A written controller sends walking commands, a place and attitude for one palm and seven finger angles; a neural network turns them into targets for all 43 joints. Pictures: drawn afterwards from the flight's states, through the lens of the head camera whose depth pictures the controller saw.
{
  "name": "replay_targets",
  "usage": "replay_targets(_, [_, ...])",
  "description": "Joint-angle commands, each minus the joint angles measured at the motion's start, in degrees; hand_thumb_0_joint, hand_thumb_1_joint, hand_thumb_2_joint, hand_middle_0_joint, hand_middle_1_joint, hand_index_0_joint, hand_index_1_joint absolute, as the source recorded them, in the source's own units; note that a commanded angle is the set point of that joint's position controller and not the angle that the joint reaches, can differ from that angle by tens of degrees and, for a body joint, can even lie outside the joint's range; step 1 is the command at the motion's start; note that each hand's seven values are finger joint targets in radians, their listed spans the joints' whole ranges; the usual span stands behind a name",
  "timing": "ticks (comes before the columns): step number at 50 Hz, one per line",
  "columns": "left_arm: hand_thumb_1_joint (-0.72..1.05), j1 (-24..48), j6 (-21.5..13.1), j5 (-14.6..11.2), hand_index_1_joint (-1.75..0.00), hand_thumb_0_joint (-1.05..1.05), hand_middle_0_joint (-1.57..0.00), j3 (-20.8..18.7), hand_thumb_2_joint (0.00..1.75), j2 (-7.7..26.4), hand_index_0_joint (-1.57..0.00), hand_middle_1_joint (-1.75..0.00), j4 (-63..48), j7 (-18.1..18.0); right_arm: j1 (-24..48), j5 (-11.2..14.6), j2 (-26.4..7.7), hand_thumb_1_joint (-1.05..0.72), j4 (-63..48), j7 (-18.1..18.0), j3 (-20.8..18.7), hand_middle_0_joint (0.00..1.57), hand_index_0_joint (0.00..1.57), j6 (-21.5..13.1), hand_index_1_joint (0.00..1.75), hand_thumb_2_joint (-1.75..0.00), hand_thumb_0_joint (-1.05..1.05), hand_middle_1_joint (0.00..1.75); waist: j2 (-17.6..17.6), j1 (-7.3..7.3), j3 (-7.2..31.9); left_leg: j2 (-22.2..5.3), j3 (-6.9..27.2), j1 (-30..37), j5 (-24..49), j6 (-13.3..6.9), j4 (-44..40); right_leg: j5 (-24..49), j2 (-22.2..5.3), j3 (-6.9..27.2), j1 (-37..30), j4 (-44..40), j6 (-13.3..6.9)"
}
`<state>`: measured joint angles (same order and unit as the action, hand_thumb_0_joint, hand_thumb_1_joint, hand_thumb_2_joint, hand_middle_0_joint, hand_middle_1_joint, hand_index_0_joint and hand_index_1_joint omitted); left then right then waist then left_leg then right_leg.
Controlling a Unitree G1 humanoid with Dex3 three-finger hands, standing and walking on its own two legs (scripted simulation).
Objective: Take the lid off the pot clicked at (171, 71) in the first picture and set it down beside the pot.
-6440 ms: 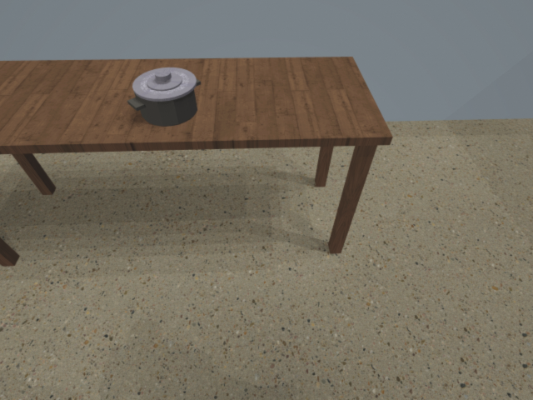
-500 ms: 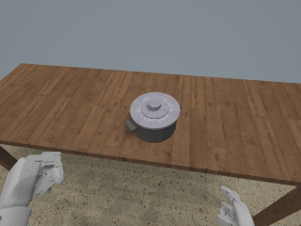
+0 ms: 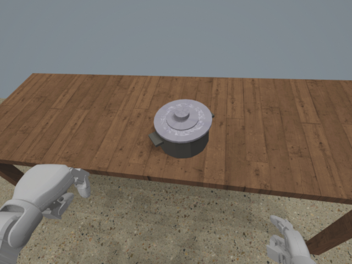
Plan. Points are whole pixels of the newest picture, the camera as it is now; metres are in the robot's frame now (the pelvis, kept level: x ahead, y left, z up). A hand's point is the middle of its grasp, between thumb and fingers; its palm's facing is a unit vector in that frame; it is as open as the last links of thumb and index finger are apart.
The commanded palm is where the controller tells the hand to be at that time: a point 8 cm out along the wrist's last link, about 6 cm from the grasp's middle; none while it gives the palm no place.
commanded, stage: reach forward and open the fingers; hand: left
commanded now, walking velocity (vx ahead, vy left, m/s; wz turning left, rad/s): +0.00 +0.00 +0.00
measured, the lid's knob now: (182, 113) +0.53 +0.05 +0.02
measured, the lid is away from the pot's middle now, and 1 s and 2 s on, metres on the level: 0.01 0.01 0.01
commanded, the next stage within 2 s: move the open hand above the knob in 0.52 s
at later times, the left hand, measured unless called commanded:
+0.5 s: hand (71, 173) +0.27 +0.26 +0.09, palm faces -0.21 -0.03 -0.98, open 10.1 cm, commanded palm +0.26 +0.26 +0.15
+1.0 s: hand (102, 149) +0.34 +0.22 +0.09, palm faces -0.25 -0.03 -0.97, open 10.3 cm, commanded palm +0.33 +0.21 +0.15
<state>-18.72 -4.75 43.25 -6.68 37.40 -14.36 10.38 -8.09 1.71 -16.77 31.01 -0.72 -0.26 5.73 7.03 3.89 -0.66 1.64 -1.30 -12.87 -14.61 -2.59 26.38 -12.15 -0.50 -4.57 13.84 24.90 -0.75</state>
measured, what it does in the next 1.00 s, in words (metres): stands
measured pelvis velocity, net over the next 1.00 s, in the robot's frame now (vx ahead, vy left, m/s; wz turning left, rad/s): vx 0.00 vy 0.02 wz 0.00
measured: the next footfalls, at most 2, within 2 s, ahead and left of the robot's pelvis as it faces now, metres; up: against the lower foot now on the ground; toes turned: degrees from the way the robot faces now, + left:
none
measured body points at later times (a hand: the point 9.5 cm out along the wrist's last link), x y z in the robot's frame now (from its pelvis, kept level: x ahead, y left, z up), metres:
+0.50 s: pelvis -0.01 +0.02 +0.00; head +0.00 -0.03 +0.45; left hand +0.27 +0.26 +0.14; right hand +0.18 -0.21 -0.11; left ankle -0.01 +0.09 -0.74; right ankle +0.01 -0.11 -0.74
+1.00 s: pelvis +0.00 +0.02 +0.00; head +0.03 -0.03 +0.45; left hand +0.34 +0.22 +0.14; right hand +0.18 -0.21 -0.11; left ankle -0.01 +0.09 -0.74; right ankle +0.01 -0.11 -0.74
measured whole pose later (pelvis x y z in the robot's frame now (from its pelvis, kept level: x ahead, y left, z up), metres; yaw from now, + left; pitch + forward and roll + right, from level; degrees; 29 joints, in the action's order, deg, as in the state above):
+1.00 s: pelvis +0.00 +0.02 +0.00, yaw +0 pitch +2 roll +0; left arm 14.3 3.9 48.3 8.9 31.5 6.4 14.5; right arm -8.3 3.2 -16.4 32.5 2.0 1.0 7.4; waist 6.4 1.0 -0.6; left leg 3.6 -1.8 -12.0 -13.5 -3.8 23.8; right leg -12.2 -2.3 -3.9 14.1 24.8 0.4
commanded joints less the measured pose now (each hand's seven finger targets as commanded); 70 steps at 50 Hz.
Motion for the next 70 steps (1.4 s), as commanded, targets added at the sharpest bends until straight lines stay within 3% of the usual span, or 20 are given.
replay_targets(1, [0.03, 10.15, 0.1, 0.55, -0.44, 0.0, -0.93, -8.9, 1.2, 13.5, -0.93, -0.44, -4.99, -2.91, 6.38, 0.3, -5.35, -0.9, -8.06, 0.5, -2.01, 0.2, 0.2, -1.87, 0.3, -0.9, 0.0, 0.3, -3.92, -0.39, 9.64, -0.58, 2.44, 2.48, 13.4, -0.33, -3.56, 8.07, -0.94, 3.26, -4.69, -4.03, -0.29])
replay_targets(7, [-0.15, 18.09, 0.27, 0.94, -0.22, 0.0, -0.85, -6.68, 1.26, 13.56, -0.85, -0.22, -6.1, -2.45, 7.53, 0.5, -4.91, -0.9, -8.23, 0.68, -1.84, 0.2, 0.2, -2.08, 0.3, -0.9, 0.0, 0.3, -1.4, -0.15, 12.16, -0.76, 3.55, 4.6, 13.95, -0.19, -5.4, 6.65, -0.74, 2.77, -6.35, -3.92, -0.7])
replay_targets(9, [-0.21, 17.33, 1.16, 1.38, -0.15, 0.0, -0.83, -6.0, 1.28, 12.48, -0.83, -0.15, -1.59, -1.86, 7.29, 0.52, -4.81, -0.9, -8.12, 1.03, -1.45, 0.2, 0.2, -1.74, 0.3, -0.9, 0.0, 0.3, -4.98, -0.47, 11.16, -0.72, 3.13, 3.1, 13.16, -0.22, -5.61, 6.43, -0.55, 2.61, -6.42, -4.06, -0.73])
replay_targets(11, [-0.27, 21.12, 1.48, 1.36, -0.08, 0.0, -0.8, -4.91, 1.3, 12.37, -0.8, -0.08, -1.67, -1.66, 7.69, 0.81, -5.39, -0.9, -7.87, 1.18, -1.65, 0.2, 0.2, -1.13, 0.3, -0.9, 0.0, 0.3, -3.57, -0.8, 8.93, -1.18, 3.51, 3.05, 11.57, 0.02, -6.49, 4.87, -0.55, 2.5, -4.86, -4.54, -0.72])
replay_targets(14, [-0.27, 25.57, 1.6, 2.12, -0.08, 0.0, -0.8, -3.58, 1.31, 11.95, -0.8, -0.08, -2.8, -1.5, 8.15, 0.8, -4.81, -0.9, -8.54, 1.3, -1.38, 0.2, 0.2, -1.54, 0.3, -0.9, 0.0, 0.3, -3.16, -0.72, 12.24, -1.22, 4.13, 4.29, 12.87, -0.04, -6.74, 5.02, -0.44, 2.4, -6.25, -3.79, -1.01])
replay_targets(28, [-0.28, 36.7, 3.62, 3.92, -0.08, 0.0, -0.8, -2.76, 1.33, 13.48, -0.8, -0.08, 4.19, -0.62, 7.64, 1.32, -5.29, -0.9, -7.78, 1.48, -1.26, 0.2, 0.2, -0.57, 0.3, -0.9, 0.0, 0.3, -2.6, -1.49, 11.41, -1.64, 5.22, 4.88, 11.44, 0.34, -7.0, 4.03, 0.23, 2.59, -5.18, -3.61, -1.67])
replay_targets(31, [-0.28, 38.71, 3.37, 3.72, -0.08, 0.0, -0.81, -0.98, 1.33, 12.2, -0.81, -0.08, 5.94, -0.16, 6.94, 1.04, -5.34, -0.9, -7.26, 1.23, -1.21, 0.2, 0.2, -0.28, 0.3, -0.9, 0.0, 0.3, -3.07, -1.58, 12.81, -1.26, 4.77, 5.42, 14.29, 0.28, -6.78, 6.19, -0.21, 2.23, -5.74, -3.84, -1.52])
replay_targets(34, [-0.28, 42.06, 7.21, 3.15, -0.08, 0.0, -0.81, 5.1, 1.33, 7.72, -0.81, -0.08, 8.46, 2.04, 7.6, 1.53, -5.3, -0.9, -7.59, 1.92, -0.94, 0.2, 0.2, -0.41, 0.3, -0.9, 0.0, 0.3, -3.76, -2.71, 13.59, -0.77, 4.8, 5.21, 14.88, 0.28, -6.35, 7.36, -0.15, 1.99, -5.66, -2.93, -1.45])
replay_targets(38, [-0.28, 46.48, 7.02, 4.1, -0.08, 0.0, -0.81, 2.14, 1.33, 11.95, -0.81, -0.08, 5.42, 2.69, 7.09, 1.35, -5.62, -0.9, -7.77, 1.74, -1.16, 0.2, 0.2, -1.11, 0.3, -0.9, 0.0, 0.3, -4.18, -2.77, 16.52, -0.66, 5.1, 6.99, 17.12, -0.15, -4.76, 9.98, 0.08, 2.78, -6.86, -2.32, -1.58])
replay_targets(41, [-0.28, 47.85, 6.85, 4.15, -0.08, 0.0, -0.81, 4.5, 1.33, 9.55, -0.81, -0.08, 9.97, 2.78, 5.84, 1.44, -5.53, -0.9, -6.58, 1.73, -0.73, 0.2, 0.2, -0.81, 0.3, -0.9, 0.0, 0.3, -3.57, -2.94, 14.48, -0.62, 5.12, 6.14, 19.31, 0.42, -5.38, 10.93, -0.15, 1.92, -5.97, -2.4, -1.43])
replay_targets(44, [-0.28, 48.2, 7.21, 4.48, -0.08, 0.0, -0.81, 6.57, 1.33, 7.03, -0.81, -0.08, 8.91, 2.52, 6.15, 1.49, -5.01, -0.9, -7.31, 2.54, -0.67, 0.2, 0.2, -0.97, 0.3, -0.9, 0.0, 0.3, -4.04, -2.5, 17.36, -0.59, 4.82, 6.91, 21.91, 0.31, -4.81, 12.27, -0.26, 2.03, -6.93, -1.54, -1.46])
replay_targets(47, [-0.28, 49.25, 8.47, 4.84, -0.08, 0.0, -0.81, 7.34, 1.33, 6.41, -0.81, -0.08, 11.7, 1.42, 5.52, 1.83, -5.33, -0.9, -6.75, 2.87, -0.67, 0.2, 0.2, -0.62, 0.3, -0.9, 0.0, 0.3, -4.04, -2.79, 15.42, -0.72, 4.91, 5.94, 22.11, 0.9, -4.65, 12.76, -0.09, 1.88, -5.57, -1.15, -1.42])
replay_targets(53, [-0.28, 55.61, 10.38, 5.97, -0.08, 0.0, -0.81, 6.16, 1.33, 8.42, -0.81, -0.08, 11.5, 0.16, 6.43, 2.05, -5.31, -0.9, -6.88, 2.75, -0.69, 0.2, 0.2, -0.45, 0.3, -0.9, 0.0, 0.3, -4.49, -2.65, 19.37, -0.25, 4.18, 5.43, 20.46, 0.23, -3.5, 14.16, -0.19, 3.08, -7.86, 0.0, -1.69])
replay_targets(54, [-0.28, 56.74, 10.73, 6.06, -0.08, 0.0, -0.81, 9.92, 1.33, 4.93, -0.81, -0.08, 12.61, 0.44, 6.36, 1.95, -4.63, -0.9, -6.85, 2.65, -0.21, 0.2, 0.2, -0.38, 0.3, -0.9, 0.0, 0.3, -5.23, -2.92, 19.78, -0.01, 3.98, 5.52, 21.06, 0.22, -3.82, 14.21, -0.35, 2.66, -7.82, 0.05, -1.41])
replay_targets(58, [-0.28, 57.24, 11.96, 5.81, -0.08, 0.0, -0.81, 8.79, 1.33, 5.68, -0.81, -0.08, 15.08, 0.31, 6.12, 2.36, -5.22, -0.9, -6.55, 2.71, -0.63, 0.2, 0.2, -0.15, 0.3, -0.9, 0.0, 0.3, -7.07, -3.15, 18.85, -0.09, 3.59, 4.4, 19.69, 0.05, -3.02, 15.39, -0.21, 3.19, -7.51, 0.28, -1.45])
replay_targets(60, [-0.28, 60.53, 12.62, 6.02, -0.08, 0.0, -0.81, 13.04, 1.33, 2.2, -0.81, -0.08, 17.63, 0.68, 5.89, 2.59, -4.85, -0.9, -5.94, 2.37, -0.33, 0.2, 0.2, 0.39, 0.3, -0.9, 0.0, 0.3, -7.08, -4.16, 17.85, 0.06, 3.3, 4.11, 18.92, 0.15, -3.34, 14.74, -0.27, 2.73, -6.16, 0.18, -1.12])
replay_targets(63, [-0.28, 64.9, 13.08, 6.37, -0.08, 0.0, -0.81, 10.55, 1.33, 5.1, -0.81, -0.08, 17.16, 0.42, 6.02, 2.6, -5.07, -0.9, -6.1, 2.15, -0.55, 0.2, 0.2, 0.48, 0.3, -0.9, 0.0, 0.3, -7.1, -3.88, 20.1, 0.16, 3.42, 4.42, 17.9, -0.29, -2.62, 14.52, -0.3, 3.48, -6.86, 0.59, -1.36])
replay_targets(67, [-0.28, 68.2, 13.61, 6.44, -0.08, 0.0, -0.81, 14.2, 1.33, 1.27, -0.81, -0.08, 22.4, 0.43, 5.06, 2.75, -4.77, -0.9, -5.12, 1.81, -0.26, 0.2, 0.2, 1.03, 0.3, -0.9, 0.0, 0.3, -6.64, -4.4, 20.5, 0.4, 3.1, 4.31, 19.26, -0.1, -2.61, 16.05, -0.46, 2.92, -6.26, 1.18, -1.18])
replay_targets(68, [-0.28, 68.3, 13.52, 6.53, -0.08, 0.0, -0.81, 11.2, 1.33, 4.15, -0.81, -0.08, 21.33, 0.18, 5.23, 2.77, -4.99, -0.9, -5.34, 2.01, -0.58, 0.2, 0.2, 0.96, 0.3, -0.9, 0.0, 0.3, -7.12, -4.0, 21.75, 0.18, 3.02, 4.2, 19.81, -0.33, -1.93, 17.01, -0.48, 3.63, -7.4, 1.4, -1.36])
replay_targets(70, [-0.28, 69.46, 13.86, 6.46, -0.08, 0.0, -0.81, 14.87, 1.33, 0.4, -0.81, -0.08, 23.47, 0.36, 5.08, 2.91, -4.7, -0.9, -5.14, 2.11, -0.28, 0.2, 0.2, 1.31, 0.3, -0.9, 0.0, 0.3, -6.97, -4.58, 21.31, 0.34, 2.83, 3.77, 20.68, -0.14, -2.16, 17.95, -0.5, 3.14, -6.97, 1.67, -1.13])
